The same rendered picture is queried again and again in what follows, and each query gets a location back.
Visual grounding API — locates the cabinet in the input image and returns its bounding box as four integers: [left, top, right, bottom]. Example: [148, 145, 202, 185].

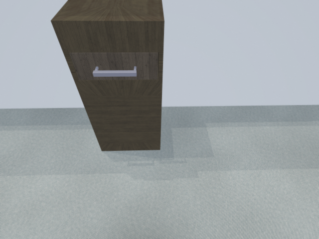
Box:
[51, 0, 164, 151]

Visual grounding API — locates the handle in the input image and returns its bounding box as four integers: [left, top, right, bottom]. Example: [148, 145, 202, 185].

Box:
[93, 66, 137, 77]

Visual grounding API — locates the drawer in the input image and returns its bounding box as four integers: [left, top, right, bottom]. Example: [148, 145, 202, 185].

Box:
[69, 52, 158, 80]

